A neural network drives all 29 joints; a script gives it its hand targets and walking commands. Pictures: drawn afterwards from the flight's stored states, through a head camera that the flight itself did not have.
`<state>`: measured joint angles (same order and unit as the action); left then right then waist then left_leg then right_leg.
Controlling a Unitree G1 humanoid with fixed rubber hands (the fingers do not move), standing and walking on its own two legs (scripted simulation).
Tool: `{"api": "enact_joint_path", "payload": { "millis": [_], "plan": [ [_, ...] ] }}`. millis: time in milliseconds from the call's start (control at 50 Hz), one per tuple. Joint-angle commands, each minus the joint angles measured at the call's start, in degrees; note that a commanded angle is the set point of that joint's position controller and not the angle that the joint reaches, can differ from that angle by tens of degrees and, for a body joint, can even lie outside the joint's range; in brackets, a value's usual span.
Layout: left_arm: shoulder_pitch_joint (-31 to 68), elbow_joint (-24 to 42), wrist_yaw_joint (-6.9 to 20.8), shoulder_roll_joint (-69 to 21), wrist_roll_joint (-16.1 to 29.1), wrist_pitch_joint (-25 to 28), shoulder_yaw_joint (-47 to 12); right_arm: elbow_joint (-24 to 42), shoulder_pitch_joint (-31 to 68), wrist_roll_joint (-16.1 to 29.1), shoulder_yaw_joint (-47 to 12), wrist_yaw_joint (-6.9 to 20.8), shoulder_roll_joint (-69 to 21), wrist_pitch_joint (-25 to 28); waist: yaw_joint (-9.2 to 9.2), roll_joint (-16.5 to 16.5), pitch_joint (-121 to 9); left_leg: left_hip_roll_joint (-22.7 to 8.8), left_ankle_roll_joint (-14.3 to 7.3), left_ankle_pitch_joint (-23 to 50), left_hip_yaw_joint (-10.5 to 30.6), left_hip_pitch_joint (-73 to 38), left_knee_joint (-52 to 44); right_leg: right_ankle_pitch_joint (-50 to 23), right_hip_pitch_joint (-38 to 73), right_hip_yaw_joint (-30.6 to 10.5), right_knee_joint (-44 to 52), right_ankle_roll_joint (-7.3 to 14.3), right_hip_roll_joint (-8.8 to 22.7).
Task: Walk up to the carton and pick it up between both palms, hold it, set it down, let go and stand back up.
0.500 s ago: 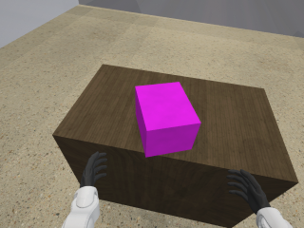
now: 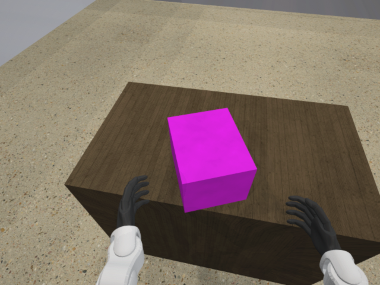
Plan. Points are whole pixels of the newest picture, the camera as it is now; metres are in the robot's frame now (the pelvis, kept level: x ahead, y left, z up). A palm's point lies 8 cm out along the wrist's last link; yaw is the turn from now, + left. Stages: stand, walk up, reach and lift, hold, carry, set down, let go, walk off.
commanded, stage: reach and lift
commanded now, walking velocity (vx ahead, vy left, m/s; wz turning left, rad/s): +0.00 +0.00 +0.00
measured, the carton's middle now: (206, 158) +0.45 -0.01 -0.05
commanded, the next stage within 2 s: none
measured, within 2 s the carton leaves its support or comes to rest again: neither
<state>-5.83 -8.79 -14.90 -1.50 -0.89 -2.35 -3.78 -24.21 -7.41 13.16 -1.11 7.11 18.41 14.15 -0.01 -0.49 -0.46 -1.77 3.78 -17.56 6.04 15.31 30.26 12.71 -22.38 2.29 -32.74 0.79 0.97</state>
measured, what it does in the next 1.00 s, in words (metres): stands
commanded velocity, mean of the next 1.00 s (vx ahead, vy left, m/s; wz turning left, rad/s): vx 0.00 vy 0.00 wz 0.00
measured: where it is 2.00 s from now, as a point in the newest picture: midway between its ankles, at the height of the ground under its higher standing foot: outside the picture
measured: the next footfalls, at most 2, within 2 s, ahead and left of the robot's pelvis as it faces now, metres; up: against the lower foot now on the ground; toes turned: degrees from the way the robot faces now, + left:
none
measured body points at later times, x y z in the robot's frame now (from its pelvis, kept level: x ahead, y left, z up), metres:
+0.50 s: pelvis +0.02 +0.02 +0.01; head +0.06 +0.02 +0.45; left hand +0.29 +0.18 +0.02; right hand +0.32 -0.21 +0.03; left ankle -0.01 +0.18 -0.73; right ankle +0.05 -0.10 -0.73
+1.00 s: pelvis +0.01 +0.02 +0.01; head +0.06 +0.00 +0.46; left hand +0.36 +0.17 +0.07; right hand +0.40 -0.19 +0.07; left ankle -0.01 +0.18 -0.73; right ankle +0.05 -0.10 -0.73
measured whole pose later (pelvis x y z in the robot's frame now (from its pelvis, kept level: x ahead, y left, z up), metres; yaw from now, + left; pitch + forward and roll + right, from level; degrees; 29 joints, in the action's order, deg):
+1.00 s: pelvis +0.01 +0.02 +0.01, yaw +0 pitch +5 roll +0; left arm 15.7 -9.1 -13.5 -0.6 2.0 -19.1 2.6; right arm -33.6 27.2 16.8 -1.5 2.5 18.4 0.4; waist 0.0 2.4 0.3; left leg -1.9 3.5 -15.7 6.0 15.2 25.6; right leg 9.5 -20.7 2.3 -25.1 0.4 0.9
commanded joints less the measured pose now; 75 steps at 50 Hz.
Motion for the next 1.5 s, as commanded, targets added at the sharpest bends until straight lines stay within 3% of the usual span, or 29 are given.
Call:
{"api": "enact_joint_path", "payload": {
  "millis": [0, 60, 100, 120, 200, 240, 280, 320, 420, 500, 520, 580, 620, 680, 720, 740, 760, 860, 880, 960, 1000, 1040, 1060, 1080, 1180, 1320, 1400, 1440, 1480],
  "plan": [
    [6.64, 9.39, 2.04, 2.19, 0.27, 5.05, 3.23, 10.78, 11.73, 1.19, 0.24, -2.0, 5.22, 5.82, 3.51, -8.81, -13.05, 4.47, -2.23, 12.9, -9.81, 4.39, -10.17, -17.66, 30.62, -5.59, 10.04, -1.38, -0.71],
    [2.64, 15.09, 2.6, 2.82, 1.31, 5.51, 2.95, 13.09, 12.01, 3.65, -0.41, -2.81, 6.98, 7.47, 3.48, -7.1, -18.04, 4.53, -1.3, 21.3, -9.43, 2.53, -9.99, -31.79, 35.6, -4.59, 8.39, -0.47, -1.88],
    [3.3, 14.29, 3.12, 3.05, 1.86, 5.92, 3.45, 14.56, 12.47, 3.58, 0.02, -3.15, 7.16, 7.9, 3.38, -9.42, -17.47, 4.11, -1.71, 20.49, -9.36, 1.86, -10.17, -30.01, 34.19, -4.67, 9.38, -0.45, -2.29],
    [5.33, 15.42, 2.74, 3.41, 2.7, 5.92, 2.64, 13.09, 13.18, 4.36, 1.04, -2.7, 8.17, 7.51, 3.65, -7.09, -17.58, 3.96, -1.21, 21.48, -8.97, 0.87, -10.56, -27.06, 32.8, -3.97, 9.41, 0.33, -2.94],
    [6.16, 16.0, 2.77, 2.81, 2.45, 4.6, 2.72, 13.5, 15.06, 5.36, -0.4, -2.88, 8.29, 7.3, 3.31, -6.32, -18.98, 3.64, -0.78, 24.42, -9.15, 0.4, -10.08, -31.1, 33.87, -4.68, 9.18, 0.97, -3.24],
    [9.9, 16.41, 2.58, 2.01, 3.68, 4.08, 2.27, 14.86, 18.02, 5.09, 0.87, -2.95, 9.38, 6.73, 3.26, -6.66, -18.47, 3.18, -0.77, 22.51, -9.03, 0.25, -10.74, -26.58, 33.1, -4.36, 10.17, 1.5, -3.68],
    [10.67, 18.78, 2.03, 1.9, 3.42, 3.31, 1.03, 12.58, 17.97, 5.35, 1.93, -2.29, 9.81, 5.34, 2.68, -3.7, -17.3, 2.81, -0.31, 20.89, -8.28, -0.73, -11.39, -23.43, 30.54, -3.59, 10.43, 2.17, -3.53],
    [11.16, 20.3, 1.76, 0.32, 3.91, 0.43, 0.26, 12.18, 20.23, 5.59, 2.22, -1.85, 11.53, 4.2, 2.33, -2.44, -20.03, 2.36, 0.65, 26.34, -7.55, -4.88, -10.79, -25.6, 29.72, -3.15, 11.19, 3.0, -4.6],
    [21.82, 20.82, 0.37, 1.24, 3.81, -3.38, 0.6, 9.7, 27.11, 5.33, 5.08, -1.34, 12.33, -0.1, 2.72, -0.02, -17.21, 1.4, 0.36, 17.06, -7.96, -4.92, -12.39, -12.95, 22.53, -1.76, 12.5, 3.49, -4.91],
    [25.14, 21.11, 0.39, 0.8, 5.8, -5.4, 0.25, 9.83, 31.05, 5.16, 4.32, -2.09, 12.12, -1.99, 1.72, -1.91, -20.76, 1.38, 0.47, 22.1, -7.96, -5.32, -11.42, -19.32, 23.7, -1.87, 12.02, 3.08, -4.8],
    [25.91, 20.92, 0.25, 0.72, 5.13, -5.64, 0.2, 8.35, 30.59, 4.73, 4.85, -2.12, 12.17, -2.33, 2.04, 0.64, -20.75, 1.4, 1.09, 22.14, -7.88, -5.27, -11.24, -18.71, 23.63, -1.95, 11.95, 3.24, -4.68],
    [28.62, 20.78, 0.31, 1.11, 4.99, -6.93, 2.06, 4.93, 33.79, 4.99, 4.95, -2.23, 12.5, -4.1, 2.16, 0.9, -20.19, 1.06, 0.93, 21.48, -7.59, -5.24, -11.73, -18.21, 23.93, -2.22, 12.07, 3.22, -4.95],
    [32.72, 18.14, 0.11, 2.17, 4.56, -8.5, 3.1, 4.01, 40.06, 4.94, 5.03, -2.13, 13.61, -5.09, 2.88, 1.02, -22.15, 1.51, 1.09, 21.92, -7.86, -5.32, -11.85, -17.68, 23.39, -2.2, 12.21, 3.09, -4.82],
    [33.2, 13.88, 0.98, 2.03, 5.58, -9.91, 5.13, 5.58, 42.9, 3.59, 3.19, -3.53, 12.73, -5.96, 3.09, -5.45, -22.38, 2.19, -0.17, 22.44, -8.76, -1.56, -11.93, -22.3, 28.59, -3.06, 12.18, 1.92, -4.66],
    [34.36, 12.35, 1.21, 3.39, 5.7, -10.76, 7.42, 5.43, 46.83, 4.23, 3.4, -3.83, 12.54, -7.0, 4.28, -5.08, -23.25, 2.09, -0.61, 21.84, -8.99, 0.51, -12.37, -23.09, 29.84, -3.69, 11.97, 1.75, -4.13],
    [35.38, 12.08, 1.27, 1.79, 4.95, -11.32, 5.58, 3.84, 46.24, 3.17, 4.57, -3.74, 12.46, -7.41, 2.33, -2.87, -24.7, 1.94, -0.07, 22.06, -8.33, -1.37, -12.46, -23.07, 28.42, -2.52, 12.26, 2.13, -4.26],
    [36.85, 11.81, 1.41, 1.2, 5.18, -12.28, 5.6, 2.11, 48.54, 3.88, 4.17, -3.49, 13.08, -8.16, 2.59, -1.7, -23.78, 1.68, 0.37, 23.04, -7.97, -3.17, -12.36, -21.67, 26.21, -2.37, 12.38, 2.7, -4.82],
    [43.57, 8.18, 1.68, 3.83, 5.23, -14.5, 8.96, 0.78, 56.76, 3.9, 2.24, -4.53, 13.14, -10.56, 4.43, -5.54, -25.55, 1.95, -0.63, 22.51, -8.71, -1.7, -12.32, -22.0, 28.2, -2.8, 12.38, 0.83, -4.43],
    [46.51, 8.87, 1.5, 3.66, 5.84, -14.77, 8.11, -1.04, 58.0, 3.98, 3.81, -4.73, 13.05, -11.22, 3.81, -2.63, -26.34, 1.62, -0.24, 22.21, -8.43, -2.18, -11.9, -20.77, 25.97, -2.26, 12.33, 1.68, -4.73],
    [50.65, 7.48, 0.54, 4.11, 5.23, -15.15, 9.1, -2.53, 62.06, 4.24, 3.37, -5.07, 12.79, -12.04, 5.25, -2.24, -29.9, 1.26, 0.12, 21.86, -8.6, -2.58, -11.59, -19.42, 25.43, -2.01, 11.7, 1.13, -5.28],
    [52.74, 1.44, 0.75, 3.97, 5.08, -16.15, 10.25, -7.46, 65.89, 4.44, 2.35, -5.06, 12.73, -13.15, 5.53, -4.66, -26.45, 1.75, -0.46, 20.66, -8.58, 0.29, -11.41, -19.6, 26.01, -2.51, 11.94, 0.52, -4.78],
    [53.52, 2.22, 0.7, 4.73, 4.48, -15.55, 11.04, -8.01, 65.61, 3.62, 1.85, -5.2, 12.5, -12.91, 6.03, -4.21, -29.35, 1.8, -0.43, 22.74, -8.81, -0.35, -11.15, -21.44, 27.27, -2.34, 11.45, 0.08, -4.85],
    [56.36, 2.48, 0.73, 3.41, 4.41, -15.35, 9.7, -9.1, 68.55, 3.64, 3.54, -5.21, 13.09, -13.08, 5.03, -1.09, -28.9, 1.29, 0.46, 22.65, -8.14, -1.36, -11.32, -19.31, 24.2, -1.46, 11.61, 0.61, -5.41],
    [57.8, 2.02, 0.25, 3.64, 4.48, -15.17, 10.06, -11.53, 70.01, 4.31, 2.7, -4.55, 13.61, -13.26, 6.34, -0.56, -30.46, 0.97, 0.49, 21.81, -8.26, -2.04, -11.03, -17.6, 22.02, -1.74, 11.48, 0.97, -5.6],
    [62.16, -3.88, -0.49, 5.15, 5.43, -14.77, 10.32, -13.65, 76.1, 4.6, 2.03, -4.85, 13.24, -13.44, 6.51, -3.48, -32.11, 1.01, 0.21, 22.88, -8.37, 0.18, -9.26, -19.81, 23.33, -1.47, 10.73, 0.1, -5.49],
    [65.62, -9.23, -0.84, 5.61, 3.65, -12.73, 11.91, -19.91, 80.23, 5.19, -1.36, -5.3, 12.16, -13.4, 8.79, -1.58, -34.73, 1.04, 0.51, 28.31, -8.5, 1.87, -8.2, -27.53, 23.51, -1.4, 8.87, -0.32, -5.69],
    [67.99, -10.23, -1.1, 5.93, 4.19, -10.63, 11.95, -22.6, 81.91, 4.9, 0.35, -5.37, 12.58, -11.93, 8.5, -1.33, -36.76, 0.7, 1.42, 30.72, -8.18, 0.13, -6.51, -25.39, 20.87, -0.66, 9.38, 0.14, -6.29],
    [68.45, -17.67, -0.43, 5.57, 3.72, -9.14, 12.0, -26.88, 83.5, 4.21, -0.7, -5.59, 11.1, -11.64, 8.41, -3.36, -33.0, 1.06, 0.57, 26.51, -8.06, 3.67, -6.32, -23.29, 19.33, -1.12, 9.28, 0.02, -5.91],
    [70.84, -18.18, -0.1, 5.68, 4.09, -4.98, 12.05, -28.28, 83.37, 3.4, -0.31, -5.48, 10.71, -9.7, 7.71, -2.87, -34.65, 0.94, 0.73, 25.27, -8.23, 5.78, -6.4, -23.04, 18.88, -1.18, 8.38, -0.18, -5.59]
  ]
}}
